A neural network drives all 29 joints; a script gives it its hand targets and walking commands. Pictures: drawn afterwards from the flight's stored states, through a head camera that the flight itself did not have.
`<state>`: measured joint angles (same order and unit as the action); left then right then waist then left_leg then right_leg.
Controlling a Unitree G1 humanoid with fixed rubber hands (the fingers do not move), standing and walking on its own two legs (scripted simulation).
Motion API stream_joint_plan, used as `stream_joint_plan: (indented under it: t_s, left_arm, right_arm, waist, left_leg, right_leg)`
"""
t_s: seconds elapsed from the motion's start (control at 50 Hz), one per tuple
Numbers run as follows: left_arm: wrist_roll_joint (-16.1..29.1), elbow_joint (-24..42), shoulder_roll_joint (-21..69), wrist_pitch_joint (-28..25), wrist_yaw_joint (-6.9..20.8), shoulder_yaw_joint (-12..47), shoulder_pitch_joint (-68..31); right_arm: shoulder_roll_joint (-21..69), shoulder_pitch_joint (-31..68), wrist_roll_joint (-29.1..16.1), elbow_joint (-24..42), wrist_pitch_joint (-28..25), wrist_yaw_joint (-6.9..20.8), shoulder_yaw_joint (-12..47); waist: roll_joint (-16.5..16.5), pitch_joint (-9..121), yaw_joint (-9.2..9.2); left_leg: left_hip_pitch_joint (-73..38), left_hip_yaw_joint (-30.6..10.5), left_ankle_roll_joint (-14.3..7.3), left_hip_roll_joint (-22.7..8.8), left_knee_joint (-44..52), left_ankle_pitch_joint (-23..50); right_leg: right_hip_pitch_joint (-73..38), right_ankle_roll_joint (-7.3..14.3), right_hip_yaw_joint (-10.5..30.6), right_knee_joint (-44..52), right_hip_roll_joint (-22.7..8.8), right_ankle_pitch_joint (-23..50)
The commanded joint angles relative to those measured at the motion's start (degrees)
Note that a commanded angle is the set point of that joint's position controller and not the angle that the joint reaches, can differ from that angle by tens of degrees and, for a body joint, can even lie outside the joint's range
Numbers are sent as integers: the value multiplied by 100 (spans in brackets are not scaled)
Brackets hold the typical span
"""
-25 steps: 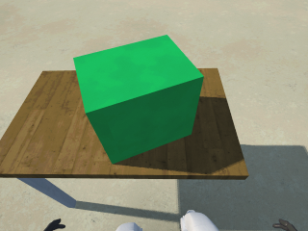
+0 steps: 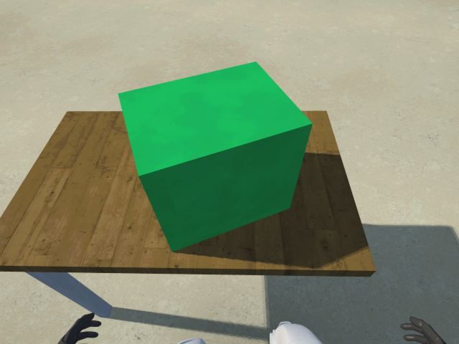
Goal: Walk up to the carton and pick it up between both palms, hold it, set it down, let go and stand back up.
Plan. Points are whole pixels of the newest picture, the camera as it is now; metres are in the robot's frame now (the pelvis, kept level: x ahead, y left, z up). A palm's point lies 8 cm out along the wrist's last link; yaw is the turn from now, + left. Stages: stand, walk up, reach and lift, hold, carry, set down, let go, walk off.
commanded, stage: walk up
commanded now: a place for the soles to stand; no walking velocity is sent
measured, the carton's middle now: (213, 157) +0.48 +0.06 +0.03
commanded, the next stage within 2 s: reach and lift in 1.86 s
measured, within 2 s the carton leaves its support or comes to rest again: neither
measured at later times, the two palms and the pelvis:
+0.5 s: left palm out of the picture +0.08 +0.34 -0.09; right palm out of the picture +0.10 -0.31 -0.08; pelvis +0.00 +0.01 +0.00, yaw +0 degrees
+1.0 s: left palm out of the picture +0.07 +0.38 -0.08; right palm out of the picture +0.07 -0.27 -0.09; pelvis -0.02 +0.05 +0.00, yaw -2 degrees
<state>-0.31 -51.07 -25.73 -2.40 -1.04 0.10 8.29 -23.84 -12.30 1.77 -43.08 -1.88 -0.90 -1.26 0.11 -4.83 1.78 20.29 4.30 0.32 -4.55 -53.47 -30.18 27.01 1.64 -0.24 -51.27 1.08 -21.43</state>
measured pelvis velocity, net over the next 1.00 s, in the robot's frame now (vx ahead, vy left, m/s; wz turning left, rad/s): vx -0.02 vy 0.05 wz -0.03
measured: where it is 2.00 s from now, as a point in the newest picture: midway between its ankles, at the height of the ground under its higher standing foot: outside the picture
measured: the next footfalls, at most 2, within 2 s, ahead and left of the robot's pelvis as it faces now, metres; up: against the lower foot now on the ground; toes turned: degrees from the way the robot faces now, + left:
right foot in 0.88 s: +0.04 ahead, -0.08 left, +0.00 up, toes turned -2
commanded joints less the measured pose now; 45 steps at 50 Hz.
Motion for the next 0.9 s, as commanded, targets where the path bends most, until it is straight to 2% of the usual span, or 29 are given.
stream_joint_plan:
  t_s: [0.0, 0.04, 0.08, 0.1, 0.12, 0.16, 0.2, 0.22, 0.26, 0.28, 0.3, 0.32, 0.34, 0.36, 0.38, 0.4, 0.42, 0.5, 0.54, 0.56, 0.6, 0.64, 0.68, 0.74, 0.78, 0.8, 0.84, 0.86, 0.88]
  left_arm:
    - [34, 260, -968, -119, 34, -365, -162]
    - [-5, 228, -1004, -165, 42, -390, -36]
    - [-22, 190, -1167, -184, 50, -466, 109]
    - [-49, 233, -1250, -193, 37, -458, 67]
    - [-76, 265, -1355, -201, 24, -503, -63]
    - [-79, 247, -1422, -197, 2, -479, 16]
    - [-82, 341, -1357, -161, 8, -461, -170]
    - [-72, 355, -1218, -143, 16, -426, -338]
    - [-32, 425, -908, -88, 66, -354, -527]
    - [-2, 362, -928, -86, 56, -375, -326]
    - [84, 247, -1238, -190, -108, -427, 22]
    - [94, 195, -1192, -250, -169, -454, 411]
    - [77, 63, -1310, -289, -197, -511, 766]
    - [-1, 40, -1646, -330, -237, -604, 1098]
    - [-34, 22, -1941, -345, -278, -661, 1237]
    - [-13, 182, -2000, -350, -334, -669, 1143]
    - [-31, 211, -2053, -360, -373, -711, 924]
    - [-62, 328, -1732, -324, -406, -657, 492]
    - [-60, 370, -1546, -297, -382, -539, 320]
    - [-39, 365, -1403, -272, -371, -497, 254]
    - [84, 480, -1012, -203, -376, -363, -72]
    - [61, 294, -1264, -172, -376, -447, 193]
    - [91, 238, -1287, -221, -347, -468, 380]
    - [50, 263, -1126, -210, -343, -439, 567]
    - [56, 287, -1103, -195, -361, -432, 582]
    - [73, 268, -1124, -209, -359, -412, 595]
    - [96, 180, -1128, -256, -387, -472, 943]
    - [29, 77, -1231, -303, -391, -546, 1315]
    - [-73, -77, -1581, -349, -435, -668, 1810]
  right_arm:
    - [-1686, 358, -94, -127, -234, -5, -488]
    - [-1523, 512, -98, -66, -211, -18, -426]
    - [-1331, 599, -143, -34, -145, -13, -377]
    - [-1253, 537, -151, -34, -108, 1, -363]
    - [-1210, 335, -135, -92, -77, -7, -386]
    - [-1185, 326, -153, -67, -63, 12, -372]
    - [-1237, 169, -78, -173, -107, 27, -410]
    - [-1276, 159, -85, -224, -128, 36, -416]
    - [-1461, -77, -66, -297, -204, 13, -482]
    - [-1700, 36, -61, -293, -209, 20, -479]
    - [-1871, 479, 31, -51, 28, 116, -517]
    - [-1607, 720, 24, 33, 120, 149, -486]
    - [-1436, 857, 23, 138, 171, 162, -448]
    - [-1330, 714, -6, 270, 196, 146, -469]
    - [-1249, 549, -8, 339, 268, 104, -448]
    - [-1237, 631, -3, 379, 317, 90, -439]
    - [-1309, 627, -5, 364, 355, 108, -468]
    - [-1311, 98, 37, 79, 307, 227, -630]
    - [-1335, -149, 28, 19, 238, 248, -684]
    - [-1453, -284, 69, -40, 208, 225, -737]
    - [-1703, -196, 98, -4, 177, 204, -759]
    - [-1672, 40, 103, 50, 155, 183, -754]
    - [-1534, 139, 73, 86, 159, 155, -668]
    - [-1479, -115, 39, 201, 162, 107, -665]
    - [-1469, -134, 51, 227, 186, 98, -681]
    - [-1465, -68, 46, 233, 210, 94, -686]
    - [-1409, 287, 9, 339, 245, 103, -631]
    - [-1313, 464, -28, 440, 258, 141, -594]
    - [-1118, 649, -90, 549, 232, 141, -538]
  waist:
    - [-569, 369, -146]
    - [-479, 606, -220]
    - [-141, 627, -280]
    - [-51, 483, -217]
    - [253, 547, -126]
    - [514, 466, -137]
    - [227, 442, -47]
    - [109, 163, -9]
    - [-678, 187, 151]
    - [-815, 258, 26]
    - [-1273, 59, -89]
    - [-1137, 117, -321]
    - [-666, 318, -466]
    - [-97, 710, -471]
    - [286, 832, -466]
    - [224, 782, -510]
    - [94, 691, -466]
    - [372, 480, -27]
    - [122, 608, 164]
    - [-313, 571, 254]
    - [-1410, 60, 409]
    - [-844, -135, 270]
    - [-912, -88, 87]
    - [-1035, 360, 107]
    - [-1299, 327, 105]
    - [-1126, 242, 91]
    - [-960, 305, -217]
    - [-680, 522, -438]
    - [139, 792, -677]
  left_leg:
    - [-104, -1671, -1084, -1345, 2540, 771]
    - [180, -1171, -887, -1047, 2163, 933]
    - [618, -706, -564, -543, 1664, 564]
    - [644, -437, -400, -233, 1292, 443]
    - [554, -433, -349, -43, 995, 214]
    - [370, -506, -348, 67, 900, -79]
    - [28, -679, -431, 10, 1387, -42]
    - [-72, -867, -532, -133, 1811, -152]
    - [-487, -1716, -787, -857, 2879, -903]
    - [-346, -2140, -1099, -1374, 3212, -779]
    - [238, -1631, -1225, -1296, 2976, 428]
    - [479, -1307, -1151, -1067, 2343, 1442]
    - [735, -829, -903, -649, 1609, 1829]
    - [1015, -313, -491, -147, 331, 1779]
    - [1403, -450, -260, 209, -545, 899]
    - [1683, -853, -238, 212, -886, -673]
    - [1601, -1116, -183, 23, -1010, -803]
    - [711, -815, -346, 80, 127, 13]
    - [-107, -880, -483, 6, 1088, 620]
    - [-246, -1401, -587, -268, 1812, 631]
    - [-322, -2727, -858, -1239, 3526, 92]
    - [-320, -2754, -929, -1391, 3380, 535]
    - [-595, -2360, -833, -1130, 2886, 1904]
    - [-915, -2135, -850, -1162, 2442, 3447]
    - [-731, -2053, -848, -1211, 2423, 3642]
    - [-762, -1894, -804, -1141, 2177, 4035]
    - [-239, -1331, -669, -874, 1660, 3920]
    - [384, -1092, -514, -661, 1093, 3482]
    - [1287, -735, -191, -323, -31, 3223]
  right_leg:
    - [-2, 95, 182, 579, -223, 641]
    - [-597, 206, 341, 838, -301, 1028]
    - [-995, 432, 1080, 1286, -532, 991]
    - [-720, 664, 1844, 1638, -832, 589]
    - [-660, 848, 2445, 1921, -1074, 156]
    - [-402, 1009, 2894, 2332, -1278, -195]
    - [64, 835, 2664, 2253, -1113, -589]
    - [360, 643, 2168, 1971, -876, -546]
    - [847, 133, 841, 957, -251, -253]
    - [529, 7, 234, 418, -43, -53]
    - [16, 1, -239, 203, -39, -277]
    - [-540, 31, -86, 546, -123, 91]
    - [-1170, 101, 310, 938, -294, 1045]
    - [-1548, 488, 1631, 1506, -982, 1606]
    - [-1674, 1139, 3435, 2032, -1776, 1821]
    - [-1762, 1592, 4114, 2270, -2267, 2014]
    - [-1488, 1664, 4155, 2377, -2378, 1633]
    - [-511, 1183, 3178, 2210, -1796, 921]
    - [148, 814, 2341, 1719, -1362, 692]
    - [506, 608, 1825, 1124, -1041, 572]
    - [1378, 15, -23, -409, 133, -981]
    - [1296, -43, 347, -921, -26, -1144]
    - [1126, -66, 303, -806, -60, -1014]
    - [900, -38, -48, -735, -183, -946]
    - [607, 0, -258, -425, -248, -896]
    - [538, 26, -400, -138, -295, -800]
    - [-313, 119, -468, 801, -255, 39]
    - [-1282, 174, -88, 1305, -300, 810]
    - [-2180, 563, 1220, 1567, -925, 1414]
